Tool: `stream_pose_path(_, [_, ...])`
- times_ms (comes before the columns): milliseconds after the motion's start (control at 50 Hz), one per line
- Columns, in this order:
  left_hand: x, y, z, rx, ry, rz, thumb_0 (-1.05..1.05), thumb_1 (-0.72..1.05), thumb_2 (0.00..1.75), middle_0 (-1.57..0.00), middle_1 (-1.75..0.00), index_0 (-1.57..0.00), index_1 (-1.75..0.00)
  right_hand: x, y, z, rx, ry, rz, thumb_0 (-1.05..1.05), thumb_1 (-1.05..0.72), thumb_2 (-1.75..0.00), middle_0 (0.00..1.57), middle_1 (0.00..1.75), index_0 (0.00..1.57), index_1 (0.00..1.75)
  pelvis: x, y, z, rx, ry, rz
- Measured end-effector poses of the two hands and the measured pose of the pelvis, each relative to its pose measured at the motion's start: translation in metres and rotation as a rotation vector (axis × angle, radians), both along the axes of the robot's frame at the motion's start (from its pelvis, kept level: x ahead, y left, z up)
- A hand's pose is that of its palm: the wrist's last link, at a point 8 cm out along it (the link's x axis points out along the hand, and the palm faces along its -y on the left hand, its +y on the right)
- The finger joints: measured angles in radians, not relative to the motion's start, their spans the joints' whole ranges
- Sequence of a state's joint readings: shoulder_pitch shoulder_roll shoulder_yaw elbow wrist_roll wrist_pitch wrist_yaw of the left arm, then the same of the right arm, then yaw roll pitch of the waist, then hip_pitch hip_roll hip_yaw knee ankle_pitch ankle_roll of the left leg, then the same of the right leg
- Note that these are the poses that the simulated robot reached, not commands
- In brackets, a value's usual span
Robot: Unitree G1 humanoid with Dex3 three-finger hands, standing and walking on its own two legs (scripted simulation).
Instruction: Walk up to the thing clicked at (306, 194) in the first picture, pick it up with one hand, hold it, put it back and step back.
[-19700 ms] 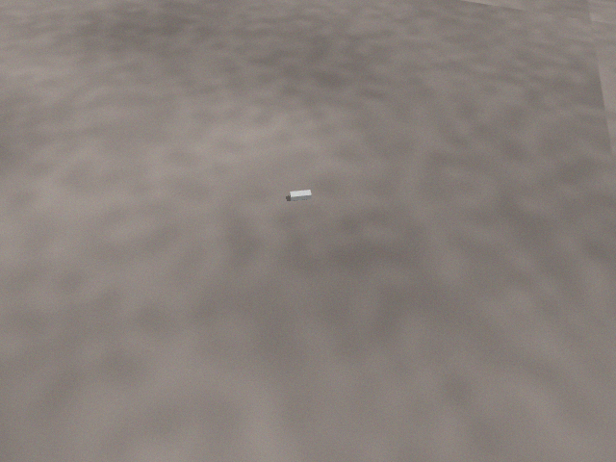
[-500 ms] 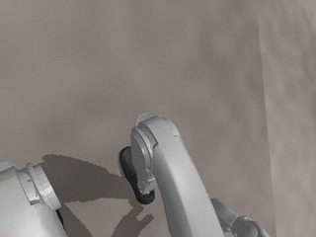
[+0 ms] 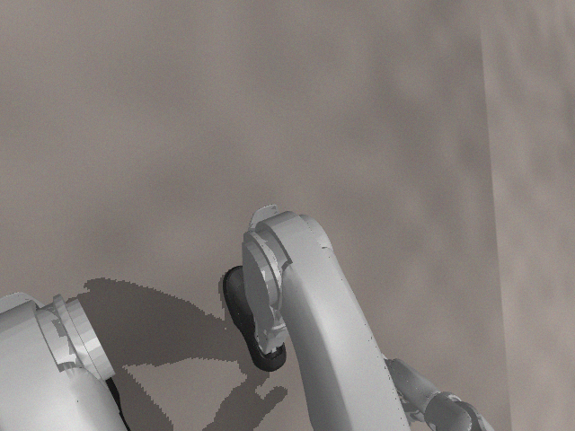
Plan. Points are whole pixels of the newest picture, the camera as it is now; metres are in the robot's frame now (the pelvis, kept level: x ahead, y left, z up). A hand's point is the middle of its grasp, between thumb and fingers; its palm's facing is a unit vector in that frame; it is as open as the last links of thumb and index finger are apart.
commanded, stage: settle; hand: left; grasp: from above
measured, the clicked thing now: out of the picture +0.46 +0.34 -0.29
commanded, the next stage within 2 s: lift in 0.80 s
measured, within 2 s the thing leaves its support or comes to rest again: leaves its support in 0.26 s
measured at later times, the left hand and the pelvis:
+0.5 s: hand out of the picture +0.44 +0.36 -0.19, palm faces -0.38 -0.17 -0.91, open 6.6 cm; pelvis +0.01 +0.00 +0.01, yaw +3 degrees
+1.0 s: hand out of the picture +0.43 +0.34 -0.12, palm faces -0.42 -0.16 -0.89, open 6.5 cm; pelvis +0.00 -0.02 +0.02, yaw +7 degrees
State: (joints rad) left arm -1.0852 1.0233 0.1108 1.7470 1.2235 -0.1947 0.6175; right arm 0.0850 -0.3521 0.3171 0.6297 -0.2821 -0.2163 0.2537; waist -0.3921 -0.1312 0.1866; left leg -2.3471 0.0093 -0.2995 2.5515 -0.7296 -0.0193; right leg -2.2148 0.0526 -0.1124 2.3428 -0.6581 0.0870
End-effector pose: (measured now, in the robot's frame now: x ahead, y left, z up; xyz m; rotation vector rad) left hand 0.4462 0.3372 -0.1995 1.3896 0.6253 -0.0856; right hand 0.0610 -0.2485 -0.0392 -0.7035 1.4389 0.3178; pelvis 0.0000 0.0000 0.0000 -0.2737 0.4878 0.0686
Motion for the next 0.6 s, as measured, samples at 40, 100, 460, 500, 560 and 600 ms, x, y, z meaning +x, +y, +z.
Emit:
stream_pose_path(40, [0.000, 0.001, 0.001, -0.001, 0.000, 0.001, 0.03, 0.51, 0.17, -0.87, -0.22, -0.94, -0.22, -0.001, -0.001, 0.000, -0.001, 0.007, 0.000, 0.00, -0.91, -0.90, 0.20, 0.30, 0.20, 0.30, 0.000, 0.000, 0.000, 0.002, 0.002, 0.001])
stream_pose_path(100, [0.000, 0.002, 0.001, -0.002, 0.003, 0.003, 0.04, 0.52, 0.14, -0.92, -0.21, -0.96, -0.20, -0.001, -0.001, 0.000, -0.003, 0.015, -0.003, 0.00, -0.91, -0.90, 0.20, 0.30, 0.20, 0.30, 0.001, -0.001, 0.001, 0.003, 0.006, 0.001])
stream_pose_path(460, [-0.005, 0.026, 0.056, 0.040, -0.051, 0.026, 0.04, 0.49, 0.05, -1.03, -0.11, -1.07, -0.11, 0.016, -0.016, -0.008, -0.009, -0.050, -0.119, 0.00, -0.91, -0.90, 0.20, 0.30, 0.20, 0.30, 0.008, -0.001, 0.004, 0.022, 0.071, 0.022])
stream_pose_path(500, [-0.006, 0.026, 0.066, 0.045, -0.034, 0.025, 0.04, 0.50, 0.05, -1.03, -0.10, -1.07, -0.10, 0.019, -0.017, -0.010, 0.001, -0.062, -0.138, 0.00, -0.91, -0.90, 0.20, 0.30, 0.20, 0.30, 0.008, -0.001, 0.006, 0.029, 0.080, 0.027])
stream_pose_path(560, [-0.008, 0.023, 0.079, 0.045, -0.006, 0.018, 0.04, 0.50, 0.04, -1.03, -0.09, -1.07, -0.09, 0.022, -0.019, -0.013, 0.015, -0.079, -0.161, 0.00, -0.91, -0.89, 0.20, 0.30, 0.20, 0.30, 0.007, -0.002, 0.009, 0.040, 0.088, 0.033])
stream_pose_path(600, [-0.008, 0.020, 0.087, 0.042, 0.005, 0.003, 0.04, 0.51, 0.03, -1.04, -0.08, -1.07, -0.08, 0.024, -0.019, -0.015, 0.024, -0.085, -0.171, 0.00, -0.91, -0.89, 0.20, 0.30, 0.20, 0.30, 0.006, -0.003, 0.011, 0.047, 0.091, 0.037])
